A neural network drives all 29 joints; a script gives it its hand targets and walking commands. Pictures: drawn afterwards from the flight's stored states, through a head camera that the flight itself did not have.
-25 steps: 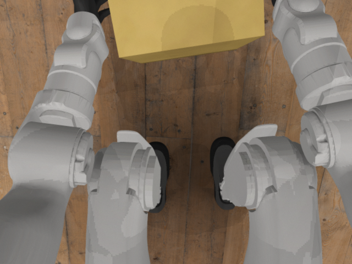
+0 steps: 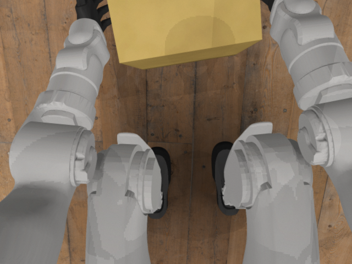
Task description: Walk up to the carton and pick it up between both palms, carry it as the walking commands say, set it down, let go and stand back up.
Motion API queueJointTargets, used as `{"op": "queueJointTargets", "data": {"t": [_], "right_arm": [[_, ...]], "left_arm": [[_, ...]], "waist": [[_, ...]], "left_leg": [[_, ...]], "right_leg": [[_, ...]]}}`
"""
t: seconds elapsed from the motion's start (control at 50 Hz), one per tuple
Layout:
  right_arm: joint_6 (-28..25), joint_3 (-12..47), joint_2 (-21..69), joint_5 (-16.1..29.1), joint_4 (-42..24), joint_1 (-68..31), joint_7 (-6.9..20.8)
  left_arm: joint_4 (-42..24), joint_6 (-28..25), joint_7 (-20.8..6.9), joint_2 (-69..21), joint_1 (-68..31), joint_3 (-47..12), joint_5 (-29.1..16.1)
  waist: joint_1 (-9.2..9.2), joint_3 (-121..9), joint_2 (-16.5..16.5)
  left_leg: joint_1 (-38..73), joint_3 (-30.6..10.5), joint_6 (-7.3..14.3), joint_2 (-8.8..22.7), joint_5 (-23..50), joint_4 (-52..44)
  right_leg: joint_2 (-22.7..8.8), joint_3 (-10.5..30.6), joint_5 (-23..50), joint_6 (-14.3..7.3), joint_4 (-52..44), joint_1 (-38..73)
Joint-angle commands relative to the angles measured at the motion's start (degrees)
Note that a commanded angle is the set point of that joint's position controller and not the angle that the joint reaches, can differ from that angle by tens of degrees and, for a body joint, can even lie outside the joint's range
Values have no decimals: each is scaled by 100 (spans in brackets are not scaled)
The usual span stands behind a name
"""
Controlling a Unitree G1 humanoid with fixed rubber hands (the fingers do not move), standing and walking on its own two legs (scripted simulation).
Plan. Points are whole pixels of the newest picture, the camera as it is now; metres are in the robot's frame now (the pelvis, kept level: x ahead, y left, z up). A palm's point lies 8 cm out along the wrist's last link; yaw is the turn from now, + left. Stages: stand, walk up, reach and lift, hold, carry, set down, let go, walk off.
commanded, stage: reach and lift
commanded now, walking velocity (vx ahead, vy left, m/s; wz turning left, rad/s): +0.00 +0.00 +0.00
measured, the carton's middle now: (181, 0) +0.56 -0.02 -0.23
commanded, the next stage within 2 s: none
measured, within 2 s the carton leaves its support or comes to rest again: leaves its support in 0.38 s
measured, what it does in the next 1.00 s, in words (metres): rises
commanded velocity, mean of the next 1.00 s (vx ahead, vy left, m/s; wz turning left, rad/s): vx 0.00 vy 0.00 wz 0.00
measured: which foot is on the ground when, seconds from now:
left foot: down 0.00-1.00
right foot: down 0.00-1.00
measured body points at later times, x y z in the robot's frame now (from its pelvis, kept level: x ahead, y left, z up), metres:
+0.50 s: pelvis -0.01 +0.00 +0.03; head +0.34 -0.03 +0.29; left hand +0.51 +0.13 -0.16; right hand +0.51 -0.19 -0.15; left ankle +0.10 +0.10 -0.29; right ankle +0.10 -0.11 -0.29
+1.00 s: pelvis -0.02 -0.01 +0.06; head +0.35 -0.05 +0.31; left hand +0.53 +0.13 -0.11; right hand +0.54 -0.19 -0.10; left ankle +0.10 +0.10 -0.29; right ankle +0.10 -0.11 -0.29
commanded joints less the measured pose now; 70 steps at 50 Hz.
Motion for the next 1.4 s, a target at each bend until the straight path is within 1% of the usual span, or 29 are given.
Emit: {"op": "queueJointTargets", "data": {"t": [0.0, 0.02, 0.04, 0.1, 0.14, 0.2, 0.26, 0.32, 0.38, 0.4, 0.44, 0.48, 0.58, 0.6, 0.62, 0.66, 0.7, 0.76, 0.8, 0.82, 0.88, 0.94, 1.02, 1.04, 1.1, 1.14, 1.24, 1.32, 1.38], "right_arm": [[-47, 1006, 5348, 195, -1710, -2896, 1335], [-36, 1032, 5391, 208, -1753, -2918, 1331], [-31, 1033, 5396, 212, -1775, -2869, 1319], [-12, 1147, 5439, 315, -2159, -2992, 1251], [-7, 1195, 5473, 382, -2402, -3063, 1197], [20, 1342, 5493, 469, -2940, -3253, 1100], [85, 1455, 5387, 540, -3613, -3397, 1001], [171, 1492, 5177, 552, -4156, -3598, 925], [258, 1460, 4960, 564, -4575, -3909, 828], [290, 1465, 4920, 592, -4690, -4007, 803], [353, 1411, 4871, 557, -4583, -4171, 753], [386, 1358, 4927, 522, -4428, -4348, 726], [483, 1107, 5394, 371, -3333, -4541, 787], [509, 1078, 5526, 360, -3290, -4568, 805], [539, 983, 5567, 299, -3020, -4521, 837], [623, 868, 5798, 234, -2652, -4397, 903], [708, 757, 5968, 120, -2468, -4312, 985], [815, 733, 6180, -7, -2540, -4213, 1083], [898, 815, 6364, 11, -2785, -4173, 1120], [929, 907, 6418, 41, -3080, -4197, 1117], [1077, 1343, 6588, 243, -4138, -4236, 1044], [1222, 1680, 6621, 364, -5020, -4165, 920], [1246, 1814, 6399, 290, -5380, -3806, 791], [1239, 1771, 6339, 233, -5267, -3635, 769], [1152, 1786, 6101, 171, -5505, -3639, 691], [1110, 1706, 5969, 85, -5364, -3586, 648], [1086, 1541, 5905, 8, -4821, -3888, 673], [1190, 1345, 6216, -85, -4070, -3986, 792], [1316, 1233, 6551, -125, -3764, -4029, 906]], "left_arm": [[-2056, 22, -1492, -5706, -3488, -1182, -132], [-2093, 28, -1496, -5722, -3505, -1190, -148], [-2132, 30, -1496, -5750, -3488, -1229, -167], [-2510, 25, -1452, -5719, -3618, -1313, -229], [-2828, 24, -1399, -5717, -3795, -1438, -305], [-3328, 37, -1286, -5680, -3902, -1557, -373], [-4033, 82, -1124, -5611, -4090, -1682, -512], [-4457, 193, -958, -5500, -4188, -1737, -503], [-4855, 291, -802, -5232, -4505, -1766, -469], [-4955, 324, -759, -5132, -4562, -1730, -413], [-5080, 333, -681, -4921, -4878, -1657, -358], [-4968, 353, -650, -4941, -5094, -1604, -314], [-4281, 388, -757, -4985, -5698, -1307, -40], [-4269, 402, -794, -5029, -5742, -1250, 4], [-4029, 434, -838, -5101, -5684, -1185, 43], [-3837, 501, -925, -5167, -5704, -1029, 149], [-3683, 586, -1022, -5308, -5675, -933, 205], [-3641, 719, -1167, -5586, -5495, -872, 245], [-3923, 795, -1210, -5725, -5488, -959, 214], [-4144, 836, -1226, -5831, -5465, -1032, 171], [-4961, 980, -1214, -5918, -5336, -1328, -9], [-5758, 1108, -1155, -5845, -5237, -1577, -84], [-6108, 1120, -1053, -5599, -4860, -1750, -12], [-6121, 1101, -1030, -5536, -4846, -1773, 6], [-6252, 1018, -966, -5428, -4786, -1834, -14], [-6083, 994, -914, -5397, -4728, -1816, 36], [-5420, 1015, -855, -5458, -4908, -1640, 181], [-4815, 1118, -950, -5711, -5072, -1386, 338], [-4627, 1251, -1070, -5939, -5166, -1247, 442]], "waist": [[-327, -6794, -512], [-297, -6861, -546], [-329, -6910, -527], [-273, -7713, -578], [-293, -8322, -579], [-275, -9458, -643], [-355, -10732, -715], [-307, -11474, -627], [-233, -11910, -513], [-147, -11985, -490], [-55, -11925, -489], [1, -11709, -515], [237, -10489, -539], [272, -10593, -535], [230, -10363, -551], [316, -10270, -549], [304, -10236, -550], [287, -10678, -536], [274, -11347, -561], [278, -11845, -529], [301, -13545, -695], [323, -14500, -807], [344, -14436, -869], [328, -14237, -832], [281, -14366, -851], [291, -14150, -739], [414, -13219, -538], [445, -12487, -595], [484, -12462, -583]], "left_leg": [[2526, -530, -26, -401, 2838, -1043], [2492, -525, -21, -412, 2821, -1048], [2442, -504, -33, -409, 2812, -1051], [2718, -433, -46, -423, 2996, -1032], [2870, -411, -74, -430, 3130, -1063], [3329, -373, -95, -459, 3465, -1099], [3939, -418, -131, -467, 3915, -1193], [4673, -496, -176, -446, 4353, -1314], [5102, -509, -205, -430, 4349, -1472], [5179, -492, -196, -424, 4284, -1533], [5183, -440, -183, -404, 3939, -1634], [5107, -406, -168, -367, 3544, -1769], [4431, -224, -131, -280, 2286, -2041], [4440, -177, -130, -269, 2227, -2062], [4341, -177, -129, -245, 2081, -2112], [4250, -111, -128, -225, 1930, -2153], [4140, -79, -127, -219, 1849, -2183], [4177, -38, -132, -245, 2066, -2182], [4388, -40, -131, -265, 2361, -2165], [4567, -36, -142, -288, 2624, -2153], [4924, 3, -153, -387, 3331, -2118], [5075, -52, -159, -470, 3866, -2216], [4984, -160, -180, -477, 4110, -2405], [4941, -184, -194, -464, 4113, -2462], [5182, -253, -210, -459, 4241, -2563], [5386, -302, -227, -434, 4185, -2659], [5520, -295, -242, -352, 3323, -2936], [5211, -208, -211, -317, 2460, -3158], [5114, -128, -188, -307, 2083, -3265]], "right_leg": [[486, 473, 3140, 2, -1179, 3517], [482, 490, 3198, -1, -1162, 3636], [491, 507, 3248, -14, -1165, 3765], [517, 536, 3622, 6, -1147, 4334], [541, 546, 3905, 3, -1132, 4744], [572, 530, 4376, 51, -1122, 5378], [611, 496, 4821, 101, -1158, 5960], [645, 418, 4806, 172, -1301, 5916], [654, 388, 4508, 229, -1485, 5903], [661, 377, 4394, 240, -1542, 5880], [648, 372, 3984, 255, -1662, 5775], [625, 349, 3554, 250, -1783, 5576], [564, 305, 2383, 218, -2079, 4896], [569, 303, 2349, 218, -2153, 5014], [563, 252, 2197, 222, -2174, 4860], [564, 234, 2044, 218, -2241, 4829], [569, 198, 1985, 211, -2267, 4812], [599, 166, 2243, 206, -2291, 5085], [638, 170, 2636, 209, -2268, 5470], [657, 190, 2939, 218, -2262, 5783], [719, 302, 4015, 262, -2219, 7019], [783, 426, 4857, 306, -2232, 7843], [804, 533, 5197, 332, -2319, 7982], [805, 525, 5173, 327, -2354, 7839], [797, 546, 5229, 328, -2475, 7901], [804, 490, 4893, 329, -2566, 7581], [780, 416, 3532, 314, -2954, 6657], [755, 337, 2626, 304, -3215, 6260], [742, 296, 2248, 306, -3360, 6238]]}}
